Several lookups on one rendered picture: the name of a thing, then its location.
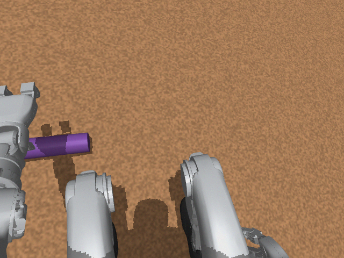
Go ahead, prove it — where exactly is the right robot hand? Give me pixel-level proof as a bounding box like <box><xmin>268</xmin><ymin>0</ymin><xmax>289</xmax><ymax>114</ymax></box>
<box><xmin>242</xmin><ymin>227</ymin><xmax>289</xmax><ymax>258</ymax></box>

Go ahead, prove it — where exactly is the bottle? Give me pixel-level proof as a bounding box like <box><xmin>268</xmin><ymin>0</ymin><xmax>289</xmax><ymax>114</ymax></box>
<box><xmin>24</xmin><ymin>133</ymin><xmax>90</xmax><ymax>159</ymax></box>

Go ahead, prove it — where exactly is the right robot foot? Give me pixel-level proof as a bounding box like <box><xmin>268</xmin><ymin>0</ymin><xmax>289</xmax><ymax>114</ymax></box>
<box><xmin>180</xmin><ymin>197</ymin><xmax>202</xmax><ymax>258</ymax></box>

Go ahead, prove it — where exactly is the left robot hand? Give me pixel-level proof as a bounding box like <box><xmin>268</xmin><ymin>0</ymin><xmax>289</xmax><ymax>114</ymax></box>
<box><xmin>0</xmin><ymin>82</ymin><xmax>40</xmax><ymax>151</ymax></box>

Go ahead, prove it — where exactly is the left robot arm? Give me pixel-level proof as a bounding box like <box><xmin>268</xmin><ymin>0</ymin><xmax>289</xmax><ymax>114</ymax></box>
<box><xmin>0</xmin><ymin>121</ymin><xmax>29</xmax><ymax>258</ymax></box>

